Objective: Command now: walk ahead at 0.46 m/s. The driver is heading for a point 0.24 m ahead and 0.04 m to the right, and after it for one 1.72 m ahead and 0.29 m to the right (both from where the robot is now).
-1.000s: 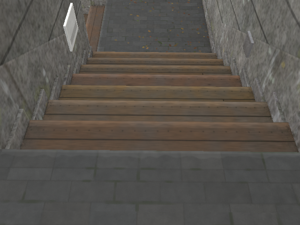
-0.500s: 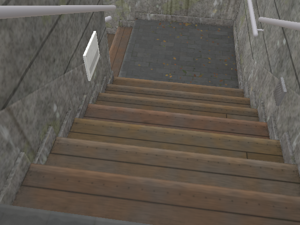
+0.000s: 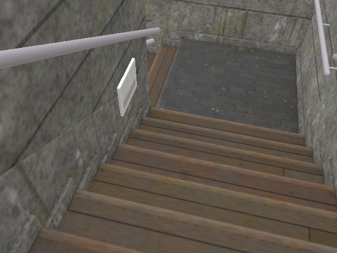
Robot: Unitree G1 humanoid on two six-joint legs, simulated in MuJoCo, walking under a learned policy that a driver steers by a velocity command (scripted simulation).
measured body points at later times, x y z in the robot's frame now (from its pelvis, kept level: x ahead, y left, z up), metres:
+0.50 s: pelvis +0.11 +0.00 -0.01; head +0.12 +0.00 +0.44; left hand +0.13 +0.23 -0.16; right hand +0.20 -0.23 -0.15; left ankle +0.10 +0.10 -0.72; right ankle +0.06 -0.11 -0.73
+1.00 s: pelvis +0.10 -0.01 +0.01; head +0.11 -0.01 +0.46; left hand +0.15 +0.22 -0.14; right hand +0.11 -0.25 -0.14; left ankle +0.10 +0.10 -0.72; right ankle +0.06 -0.11 -0.72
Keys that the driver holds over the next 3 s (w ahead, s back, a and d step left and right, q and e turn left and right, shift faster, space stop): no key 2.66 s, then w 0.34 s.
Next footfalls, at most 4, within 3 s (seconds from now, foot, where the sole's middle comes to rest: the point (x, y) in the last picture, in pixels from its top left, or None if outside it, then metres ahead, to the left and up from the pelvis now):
0.42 right None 0.10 -0.12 -0.76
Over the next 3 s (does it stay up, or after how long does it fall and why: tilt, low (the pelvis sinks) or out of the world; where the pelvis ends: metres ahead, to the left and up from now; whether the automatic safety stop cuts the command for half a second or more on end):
stays up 0.15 0.02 -0.01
